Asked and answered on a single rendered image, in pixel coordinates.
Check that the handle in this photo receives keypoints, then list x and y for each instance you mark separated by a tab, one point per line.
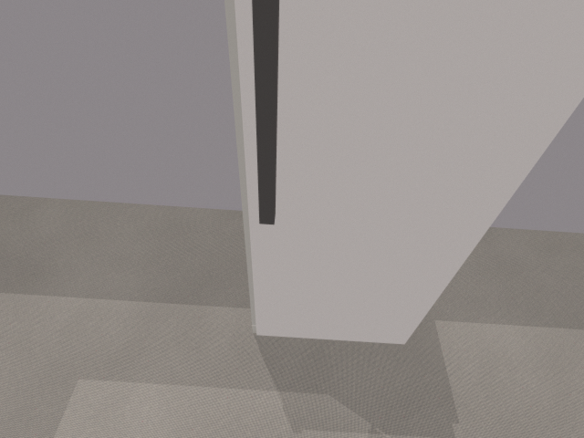
265	33

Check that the fridge door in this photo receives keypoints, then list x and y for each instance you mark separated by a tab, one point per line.
404	127

